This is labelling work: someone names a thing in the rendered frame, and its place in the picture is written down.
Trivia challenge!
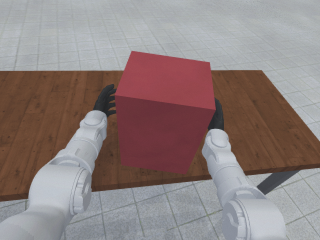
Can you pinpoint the robot left upper arm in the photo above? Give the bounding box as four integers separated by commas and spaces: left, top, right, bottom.
0, 164, 92, 240

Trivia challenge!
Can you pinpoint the left robot forearm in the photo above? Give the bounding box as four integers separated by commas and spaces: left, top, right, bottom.
28, 110, 108, 205

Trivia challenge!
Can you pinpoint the right robot hand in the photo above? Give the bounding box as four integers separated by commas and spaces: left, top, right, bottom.
208, 98, 224, 131

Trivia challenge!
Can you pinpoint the table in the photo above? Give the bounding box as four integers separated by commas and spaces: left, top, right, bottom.
0, 70, 320, 202

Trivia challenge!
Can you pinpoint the right robot forearm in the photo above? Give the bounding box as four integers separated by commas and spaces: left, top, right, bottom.
202, 129, 287, 235

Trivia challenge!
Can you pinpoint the carton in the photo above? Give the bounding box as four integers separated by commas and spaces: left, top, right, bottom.
114, 51, 216, 175

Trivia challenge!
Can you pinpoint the robot right upper arm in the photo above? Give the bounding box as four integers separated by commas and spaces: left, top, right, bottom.
222, 198, 287, 240

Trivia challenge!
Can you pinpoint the left robot hand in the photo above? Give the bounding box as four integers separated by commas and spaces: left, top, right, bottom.
93, 84, 117, 117

